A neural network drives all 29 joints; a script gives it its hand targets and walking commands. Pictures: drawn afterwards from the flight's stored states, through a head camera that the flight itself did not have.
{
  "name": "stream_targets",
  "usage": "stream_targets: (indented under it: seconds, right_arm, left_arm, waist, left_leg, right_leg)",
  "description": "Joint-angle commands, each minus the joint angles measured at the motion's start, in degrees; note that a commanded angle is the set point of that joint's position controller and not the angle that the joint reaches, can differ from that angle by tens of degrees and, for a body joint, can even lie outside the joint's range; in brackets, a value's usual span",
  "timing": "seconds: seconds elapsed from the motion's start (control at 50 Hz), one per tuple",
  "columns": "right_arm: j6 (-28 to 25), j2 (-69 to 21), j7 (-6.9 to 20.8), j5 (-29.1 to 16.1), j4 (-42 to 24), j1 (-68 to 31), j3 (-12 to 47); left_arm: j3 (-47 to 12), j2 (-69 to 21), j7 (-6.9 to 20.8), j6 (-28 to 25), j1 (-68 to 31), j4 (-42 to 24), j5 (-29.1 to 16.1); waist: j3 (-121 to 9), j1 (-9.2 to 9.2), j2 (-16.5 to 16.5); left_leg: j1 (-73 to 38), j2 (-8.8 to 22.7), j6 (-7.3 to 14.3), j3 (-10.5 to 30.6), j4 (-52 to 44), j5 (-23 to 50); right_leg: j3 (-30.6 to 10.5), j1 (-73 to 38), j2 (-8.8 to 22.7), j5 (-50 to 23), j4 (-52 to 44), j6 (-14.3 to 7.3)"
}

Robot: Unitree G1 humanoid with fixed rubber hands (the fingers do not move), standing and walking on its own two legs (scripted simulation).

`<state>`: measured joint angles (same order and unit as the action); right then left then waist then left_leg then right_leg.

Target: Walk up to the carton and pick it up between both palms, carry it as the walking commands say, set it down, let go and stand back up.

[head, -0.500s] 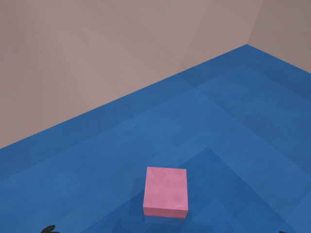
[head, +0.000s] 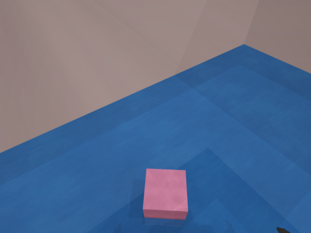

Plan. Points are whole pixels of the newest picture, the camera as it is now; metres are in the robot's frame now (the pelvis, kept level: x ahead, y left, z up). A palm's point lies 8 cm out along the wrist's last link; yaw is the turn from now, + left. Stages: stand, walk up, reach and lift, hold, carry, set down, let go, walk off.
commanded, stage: reach and lift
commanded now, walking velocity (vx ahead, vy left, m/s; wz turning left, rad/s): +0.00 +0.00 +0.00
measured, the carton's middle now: (165, 193) +0.50 -0.02 -0.70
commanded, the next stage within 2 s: none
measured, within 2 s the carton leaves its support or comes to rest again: neither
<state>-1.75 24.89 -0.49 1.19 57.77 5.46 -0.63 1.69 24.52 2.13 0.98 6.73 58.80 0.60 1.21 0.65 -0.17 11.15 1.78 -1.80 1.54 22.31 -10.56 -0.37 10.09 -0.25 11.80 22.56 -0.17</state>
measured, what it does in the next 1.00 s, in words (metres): lowers itself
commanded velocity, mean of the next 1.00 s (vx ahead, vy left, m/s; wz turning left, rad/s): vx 0.00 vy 0.00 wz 0.00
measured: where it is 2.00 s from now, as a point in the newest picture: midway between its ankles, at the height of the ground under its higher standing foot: outside the picture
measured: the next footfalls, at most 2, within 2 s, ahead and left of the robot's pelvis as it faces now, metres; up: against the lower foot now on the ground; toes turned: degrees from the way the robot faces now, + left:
none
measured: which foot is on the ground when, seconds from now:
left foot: down 0.00-1.00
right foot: down 0.00-1.00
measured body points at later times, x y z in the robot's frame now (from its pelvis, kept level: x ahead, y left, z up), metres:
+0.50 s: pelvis +0.01 +0.03 -0.03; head +0.14 +0.01 +0.40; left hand +0.27 +0.29 -0.13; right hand +0.24 -0.30 -0.12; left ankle +0.02 +0.14 -0.74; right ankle +0.00 -0.12 -0.74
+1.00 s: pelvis -0.07 +0.00 -0.09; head +0.15 +0.00 +0.30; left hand +0.36 +0.23 -0.17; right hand +0.34 -0.29 -0.16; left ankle +0.02 +0.14 -0.74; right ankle +0.00 -0.12 -0.74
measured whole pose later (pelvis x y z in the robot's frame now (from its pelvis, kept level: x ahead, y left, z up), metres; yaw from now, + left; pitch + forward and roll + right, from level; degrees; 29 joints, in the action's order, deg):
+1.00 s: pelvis -0.07 +0.00 -0.09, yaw +0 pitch +26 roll +0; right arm 14.6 23.6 4.0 -2.6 46.7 -42.7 -13.6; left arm 10.3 19.5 1.2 17.0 -45.3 46.6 -1.6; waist 3.8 -1.3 -0.9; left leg 65.9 1.1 -2.6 3.4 54.9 -15.4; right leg 0.5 64.8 -0.4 17.3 55.8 0.2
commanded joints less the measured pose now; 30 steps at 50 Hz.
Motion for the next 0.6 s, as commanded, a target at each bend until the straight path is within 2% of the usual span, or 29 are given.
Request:
stream_targets:
  seconds: [0.0, 0.02, 0.04, 0.06, 0.08, 0.1, 0.12, 0.14, 0.16, 0.18, 0.2, 0.22, 0.24, 0.26, 0.28, 0.3, 0.32, 0.34, 0.36, 0.38, 0.4, 0.42, 0.44, 0.48, 0.5, 0.52, 0.54, 0.56, 0.58]
  right_arm:
    - [4.5, 1.9, 2.7, 3.3, -22.2, -5.5, -9.7]
    - [6.2, 0.4, 2.6, 2.1, -22.6, -2.7, -8.2]
    - [7.2, 1.7, 3.0, 1.8, -24.5, -2.6, -8.0]
    - [8.4, 2.5, 3.3, 1.9, -22.7, 0.7, -8.3]
    - [8.8, 4.2, 3.3, 2.6, -24.5, 0.4, -8.4]
    - [9.3, 4.4, 3.4, 2.1, -26.1, 1.4, -10.0]
    - [10.1, 5.5, 3.5, 2.5, -24.1, 2.0, -12.0]
    - [9.8, 6.1, 3.0, 3.6, -26.2, 1.9, -13.2]
    - [9.7, 4.8, 3.4, 3.1, -27.9, -0.3, -11.3]
    - [9.9, 4.2, 3.1, 2.6, -28.2, -2.5, -11.6]
    - [9.8, 5.6, 3.7, 3.6, -28.0, -3.5, -12.1]
    - [9.5, 5.2, 3.7, 3.2, -29.9, -7.4, -11.7]
    - [9.3, 5.5, 4.0, 2.2, -31.8, -10.6, -12.3]
    - [9.6, 6.9, 4.4, 3.0, -29.0, -9.9, -12.9]
    - [9.5, 7.6, 4.3, 2.1, -34.1, -14.0, -13.7]
    - [9.0, 7.1, 4.8, 1.5, -31.4, -12.6, -12.9]
    - [9.1, 6.6, 5.3, 1.3, -30.8, -13.6, -12.8]
    - [9.0, 7.7, 6.0, 1.0, -28.7, -11.4, -13.2]
    - [8.7, 10.2, 6.4, 1.6, -26.8, -11.3, -14.8]
    - [8.4, 10.1, 7.0, 1.6, -26.4, -13.3, -14.3]
    - [8.6, 9.7, 7.3, 1.5, -23.2, -9.4, -13.1]
    - [8.4, 10.0, 7.5, 1.6, -23.5, -9.9, -13.5]
    - [8.5, 9.7, 7.6, 2.0, -19.6, -7.4, -13.9]
    - [8.3, 9.9, 7.0, 3.1, -18.8, -10.7, -14.9]
    - [7.6, 8.7, 6.9, 1.4, -18.1, -13.4, -14.4]
    - [7.8, 6.3, 6.8, 0.2, -17.8, -14.6, -13.2]
    - [7.3, 8.1, 6.6, 0.6, -19.7, -18.7, -13.6]
    - [7.2, 7.6, 6.5, 0.4, -18.7, -18.6, -13.9]
    - [6.5, 7.5, 6.1, 0.1, -21.9, -25.0, -13.4]
  left_arm:
    - [6.2, 6.1, 0.9, 2.4, -13.9, -29.4, 0.4]
    - [6.3, 6.9, 1.7, 4.1, -12.2, -29.0, 0.0]
    - [7.3, 6.9, 2.4, 4.9, -11.4, -29.2, -0.3]
    - [6.4, 5.7, 2.6, 6.7, -5.1, -26.5, 0.6]
    - [8.9, 6.4, 2.7, 7.3, -1.7, -25.4, 3.1]
    - [9.6, 7.1, 3.0, 7.7, -0.7, -26.8, 4.0]
    - [11.0, 7.3, 2.7, 8.9, 0.1, -24.7, 5.2]
    - [10.7, 6.4, 2.7, 8.4, 0.1, -26.1, 5.2]
    - [10.9, 5.7, 2.5, 8.7, -1.1, -26.7, 5.0]
    - [10.3, 4.2, 2.8, 8.7, -4.8, -27.4, 4.4]
    - [10.8, 4.2, 2.4, 8.3, -5.1, -28.6, 4.6]
    - [10.8, 3.7, 2.1, 7.8, -6.9, -29.4, 4.1]
    - [9.1, 2.2, 1.8, 7.4, -10.6, -30.9, 2.7]
    - [9.5, 2.7, 1.3, 7.7, -10.6, -30.3, 2.4]
    - [8.2, 1.8, 1.2, 7.7, -14.8, -34.8, 1.2]
    - [8.8, 1.6, 0.4, 7.9, -12.8, -32.1, 1.1]
    - [7.8, 0.1, -0.2, 8.0, -14.1, -32.0, 0.0]
    - [7.4, -0.3, -1.1, 8.2, -14.4, -32.7, -0.5]
    - [7.1, -1.8, -2.3, 8.4, -14.1, -31.9, -1.2]
    - [7.0, -2.9, -2.9, 8.4, -15.6, -31.7, -1.6]
    - [6.1, -4.3, -3.4, 9.0, -9.6, -28.3, -1.4]
    - [6.1, -4.6, -3.8, 8.7, -10.6, -28.7, -1.2]
    - [5.3, -5.4, -4.4, 8.8, -9.0, -25.9, -1.6]
    - [5.0, -5.7, -4.6, 8.7, -10.9, -24.5, -1.9]
    - [6.3, -4.2, -4.6, 7.9, -14.1, -25.1, -1.1]
    - [6.1, -4.9, -4.5, 7.9, -15.6, -23.5, -1.6]
    - [7.2, -3.7, -4.2, 7.6, -17.2, -23.2, -1.6]
    - [7.8, -3.0, -4.4, 7.5, -17.8, -24.2, -0.8]
    - [7.4, -2.8, -4.1, 6.4, -24.7, -25.8, -2.4]
  waist:
    - [4.9, -2.0, -1.9]
    - [5.6, -2.67, 0.3]
    - [6.3, -2.87, 1.0]
    - [5.5, -1.92, 1.9]
    - [3.9, -0.02, 3.6]
    - [2.9, -0.61, 2.3]
    - [5.0, -1.37, 2.4]
    - [1.3, -1.88, 1.5]
    - [0.9, -0.41, 4.5]
    - [0.7, -1.64, 6.5]
    - [-0.9, -1.54, 1.8]
    - [-4.3, -0.75, 1.6]
    - [-6.2, -1.97, -0.1]
    - [-6.5, -1.27, -1.4]
    - [-13.3, -2.6, -0.3]
    - [-14.8, -1.53, -1.9]
    - [-15.6, -1.48, -0.5]
    - [-18.5, -1.75, -3.5]
    - [-20.7, -3.36, -5.7]
    - [-22.6, -2.98, -6.5]
    - [-23.6, -2.25, -6.3]
    - [-24.0, -1.1, -5.6]
    - [-20.6, -2.74, -4.0]
    - [-19.8, -3.25, 0.2]
    - [-20.7, -1.8, -2.6]
    - [-19.3, -1.92, -0.9]
    - [-23.5, -1.0, 1.7]
    - [-24.6, -1.29, 1.2]
    - [-25.8, -1.56, 5.0]
  left_leg:
    - [9.4, -3.3, 0.4, -4.3, 3.7, -8.6]
    - [4.8, -4.4, 0.4, -5.6, 3.4, -10.9]
    - [5.8, -4.0, 1.0, -5.6, 3.5, -14.5]
    - [5.2, -4.5, 0.6, -5.0, 3.3, -11.4]
    - [1.5, -6.1, 0.4, -5.8, 4.1, -6.8]
    - [-1.9, -6.8, -0.2, -7.0, 5.1, -5.8]
    - [-3.1, -7.0, -0.5, -6.6, 5.6, -3.5]
    - [-1.9, -6.6, -0.4, -6.6, 6.0, -4.6]
    - [0.0, -6.7, 0.0, -6.1, 6.6, -2.9]
    - [-0.5, -6.7, 0.0, -6.5, 8.5, -3.6]
    - [2.2, -6.4, -0.2, -5.7, 8.2, -2.7]
    - [4.0, -5.6, 0.2, -4.9, 9.2, -2.0]
    - [7.5, -4.9, 0.2, -4.9, 10.9, -2.0]
    - [7.9, -4.9, 0.0, -5.5, 11.0, -2.0]
    - [4.0, -4.1, 0.0, -4.3, 12.8, 1.2]
    - [4.7, -4.3, -0.5, -4.3, 13.4, 3.8]
    - [4.7, -3.7, -0.7, -3.0, 14.8, 10.3]
    - [0.6, -3.3, -1.8, -2.1, 16.1, 15.0]
    - [-2.8, -2.5, -2.4, -0.9, 18.4, 21.9]
    - [-4.2, -2.5, -2.7, -0.1, 19.7, 25.4]
    - [-4.4, -2.4, -2.9, 0.5, 20.2, 33.1]
    - [-4.0, -2.3, -3.3, 0.7, 21.2, 37.2]
    - [-1.9, -1.9, -3.3, 1.2, 21.4, 37.9]
    - [5.2, -2.5, -3.3, 0.1, 21.5, 32.0]
    - [9.1, -3.3, -3.6, -0.4, 23.1, 31.8]
    - [12.5, -3.3, -2.7, 0.0, 23.0, 29.4]
    - [13.8, -3.3, -2.0, 0.0, 23.6, 27.2]
    - [14.8, -3.4, -2.1, -0.1, 24.0, 26.1]
    - [20.4, -3.6, -1.2, -0.6, 24.3, 20.2]
  right_leg:
    - [0.9, 8.8, -1.9, 8.3, 2.3, 0.4]
    - [2.3, 9.0, -0.5, 11.6, -1.1, 0.1]
    - [2.3, 7.2, -0.7, 14.7, -0.9, 0.1]
    - [2.1, 4.7, 0.3, 10.9, -0.5, 0.4]
    - [2.1, 7.5, 0.6, 8.9, -1.5, 0.4]
    - [1.7, 8.4, 0.9, 7.7, -1.9, 0.5]
    - [1.1, 11.1, 0.9, 6.4, -1.8, 0.1]
    - [1.7, 7.0, -0.2, 5.4, 0.9, 0.7]
    - [1.6, 7.7, -0.2, 4.9, 1.7, 1.4]
    - [1.2, 10.2, 0.0, 5.9, 2.4, 1.7]
    - [1.7, 7.7, -1.3, 3.6, 4.6, 1.6]
    - [2.2, 6.3, -1.9, 2.6, 6.8, 2.2]
    - [2.6, 5.0, -3.3, -0.1, 10.0, 2.7]
    - [3.0, 5.4, -3.5, 0.5, 11.3, 2.3]
    - [2.5, 5.5, -3.8, -2.8, 12.7, 2.1]
    - [3.0, 6.5, -3.4, -4.1, 13.9, 2.0]
    - [3.0, 9.9, -3.5, -7.9, 15.5, 2.2]
    - [4.4, 14.5, -4.2, -8.4, 17.1, 2.0]
    - [4.3, 18.8, -4.1, -10.8, 18.3, 1.5]
    - [4.5, 23.6, -4.2, -11.1, 19.3, 1.7]
    - [5.1, 25.5, -4.3, -13.2, 20.2, 1.8]
    - [4.5, 28.9, -4.4, -13.7, 20.6, 1.9]
    - [5.1, 32.1, -4.4, -15.3, 21.1, 2.0]
    - [4.4, 30.6, -4.0, -17.4, 22.2, 2.4]
    - [3.4, 31.9, -3.0, -19.6, 22.9, 2.5]
    - [2.9, 33.1, -2.6, -20.5, 22.8, 2.4]
    - [2.5, 29.9, -2.4, -21.5, 23.5, 2.8]
    - [2.3, 30.4, -2.0, -21.3, 23.6, 2.8]
    - [1.5, 27.7, -1.9, -21.2, 24.5, 2.9]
